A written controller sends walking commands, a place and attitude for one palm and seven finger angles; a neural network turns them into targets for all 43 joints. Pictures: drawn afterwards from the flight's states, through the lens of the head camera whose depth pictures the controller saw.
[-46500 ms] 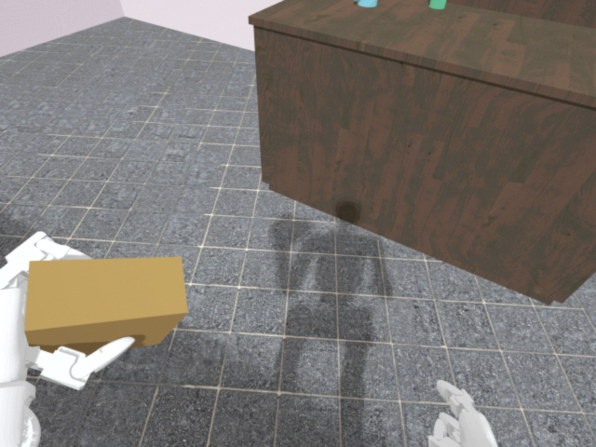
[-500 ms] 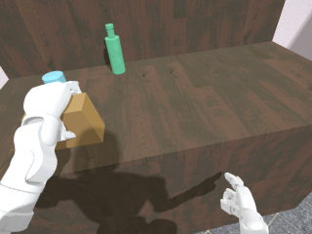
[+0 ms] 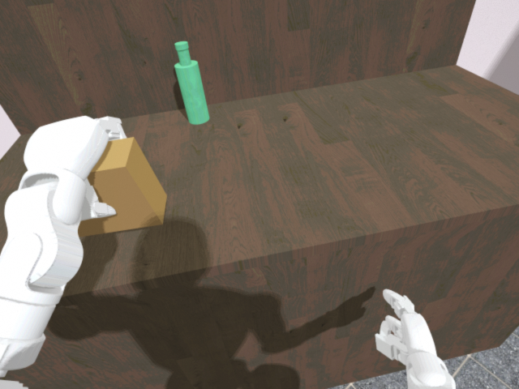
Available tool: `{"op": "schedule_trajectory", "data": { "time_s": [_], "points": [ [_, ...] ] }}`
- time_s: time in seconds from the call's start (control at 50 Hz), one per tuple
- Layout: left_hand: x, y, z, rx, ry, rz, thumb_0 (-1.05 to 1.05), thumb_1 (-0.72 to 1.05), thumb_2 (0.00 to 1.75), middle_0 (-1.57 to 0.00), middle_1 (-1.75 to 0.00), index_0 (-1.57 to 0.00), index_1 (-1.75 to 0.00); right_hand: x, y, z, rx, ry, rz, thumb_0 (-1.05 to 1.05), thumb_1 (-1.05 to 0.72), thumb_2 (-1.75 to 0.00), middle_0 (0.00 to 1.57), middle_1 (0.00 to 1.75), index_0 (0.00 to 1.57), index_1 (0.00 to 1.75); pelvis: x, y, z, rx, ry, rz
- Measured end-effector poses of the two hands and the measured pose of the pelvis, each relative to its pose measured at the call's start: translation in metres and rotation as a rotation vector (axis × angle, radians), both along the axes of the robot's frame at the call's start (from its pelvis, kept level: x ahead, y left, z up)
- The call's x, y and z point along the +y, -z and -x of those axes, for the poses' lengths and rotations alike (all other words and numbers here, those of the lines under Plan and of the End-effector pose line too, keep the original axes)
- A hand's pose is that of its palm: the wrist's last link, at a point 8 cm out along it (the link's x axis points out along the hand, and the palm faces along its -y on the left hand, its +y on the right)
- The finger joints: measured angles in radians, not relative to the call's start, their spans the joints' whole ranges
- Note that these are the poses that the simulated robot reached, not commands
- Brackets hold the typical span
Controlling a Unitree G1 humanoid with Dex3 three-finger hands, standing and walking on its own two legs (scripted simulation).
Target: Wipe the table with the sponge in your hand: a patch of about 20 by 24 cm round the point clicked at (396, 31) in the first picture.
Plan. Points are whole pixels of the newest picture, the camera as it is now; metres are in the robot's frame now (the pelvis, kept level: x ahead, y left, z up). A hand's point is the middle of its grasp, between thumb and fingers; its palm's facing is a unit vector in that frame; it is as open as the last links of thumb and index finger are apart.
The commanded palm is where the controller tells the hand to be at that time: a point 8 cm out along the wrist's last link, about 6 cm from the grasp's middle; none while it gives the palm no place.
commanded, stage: lift the sponge slowly off the table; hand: left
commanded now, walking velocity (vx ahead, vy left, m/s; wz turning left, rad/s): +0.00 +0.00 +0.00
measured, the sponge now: (110, 199) +0.29 +0.29 +0.19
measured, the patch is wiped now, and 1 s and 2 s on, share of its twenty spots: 0.95 0.95 0.95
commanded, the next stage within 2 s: bring the sponge back beside the body in 0.22 s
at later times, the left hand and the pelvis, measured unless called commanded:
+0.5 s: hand (94, 175) +0.28 +0.28 +0.24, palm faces +0.24 -0.08 -0.97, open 10.1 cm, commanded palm +0.22 +0.29 +0.32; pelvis +0.00 +0.01 +0.00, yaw -1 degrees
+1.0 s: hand (69, 196) +0.23 +0.28 +0.25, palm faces +0.31 -0.10 -0.95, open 10.1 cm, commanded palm +0.18 +0.29 +0.32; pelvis -0.01 +0.01 +0.00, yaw -1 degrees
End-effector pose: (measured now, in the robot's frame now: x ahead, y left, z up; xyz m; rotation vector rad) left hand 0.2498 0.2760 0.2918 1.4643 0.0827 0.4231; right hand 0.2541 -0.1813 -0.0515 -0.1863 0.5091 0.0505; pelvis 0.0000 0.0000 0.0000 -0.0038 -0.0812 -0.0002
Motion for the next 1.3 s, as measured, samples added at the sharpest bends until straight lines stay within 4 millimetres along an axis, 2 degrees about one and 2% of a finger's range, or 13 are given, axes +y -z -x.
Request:
{"op": "schedule_trajectory", "data": {
  "time_s": [0.24, 0.32, 0.42, 0.54, 0.68, 0.9, 1.14, 1.3],
  "points": [
    [0.012, -0.013, -0.002, -0.007, -0.022, -0.001, -0.01, -0.53, 1.06, -0.71, -1.35, -0.77, -1.31, 0.005, -0.001, 0.0, 0.0, 0.0, 0.003, 0.01, -0.9, -0.9, 0.21, 0.3, 0.2, 0.3, 0.004, 0.0, 0.001, 0.002, 0.004, 0.001],
    [0.014, -0.009, -0.002, 0.004, -0.022, 0.013, -0.01, -0.53, 1.06, -0.71, -1.35, -0.76, -1.31, 0.006, -0.002, 0.002, 0.001, 0.003, 0.005, 0.01, -0.9, -0.9, 0.21, 0.3, 0.2, 0.3, 0.006, 0.0, 0.001, 0.004, 0.003, 0.0],
    [0.007, -0.002, 0.0, 0.007, 0.026, 0.018, -0.01, -0.53, 1.06, -0.71, -1.35, -0.76, -1.31, 0.011, -0.003, 0.002, 0.0, -0.002, 0.005, 0.01, -0.9, -0.9, 0.21, 0.3, 0.2, 0.3, 0.01, 0.0, 0.002, 0.003, 0.005, 0.0],
    [0.001, -0.003, 0.012, -0.038, 0.08, 0.018, -0.01, -0.53, 1.06, -0.71, -1.35, -0.77, -1.31, 0.019, -0.006, 0.0, -0.006, -0.015, -0.003, 0.01, -0.9, -0.9, 0.21, 0.3, 0.2, 0.3, 0.013, 0.0, 0.002, 0.001, 0.015, 0.001],
    [0.009, -0.011, 0.031, -0.105, 0.052, 0.038, -0.01, -0.53, 1.06, -0.71, -1.35, -0.77, -1.31, 0.028, -0.01, -0.003, -0.014, -0.033, -0.013, 0.01, -0.9, -0.9, 0.21, 0.3, 0.2, 0.3, 0.014, 0.0, 0.004, -0.005, 0.013, 0.004],
    [0.01, 0.002, 0.046, -0.085, 0.035, 0.058, -0.01, -0.53, 1.06, -0.71, -1.35, -0.77, -1.31, 0.028, -0.016, -0.001, -0.045, -0.038, -0.005, 0.01, -0.9, -0.9, 0.21, 0.3, 0.19, 0.3, 0.011, 0.001, 0.01, -0.021, 0.01, 0.004],
    [0.009, -0.003, 0.067, -0.105, 0.039, 0.042, -0.01, -0.53, 1.06, -0.71, -1.35, -0.77, -1.31, 0.024, -0.02, 0.002, -0.072, -0.034, -0.006, 0.01, -0.9, -0.9, 0.21, 0.3, 0.2, 0.3, 0.009, 0.003, 0.016, -0.035, 0.017, 0.006],
    [0.013, 0.006, 0.079, -0.09, 0.037, 0.057, -0.01, -0.53, 1.06, -0.71, -1.35, -0.77, -1.31, 0.023, -0.02, 0.007, -0.078, -0.028, 0.008, 0.01, -0.9, -0.9, 0.21, 0.3, 0.2, 0.3, 0.01, 0.004, 0.019, -0.043, 0.017, 0.006]
  ]
}}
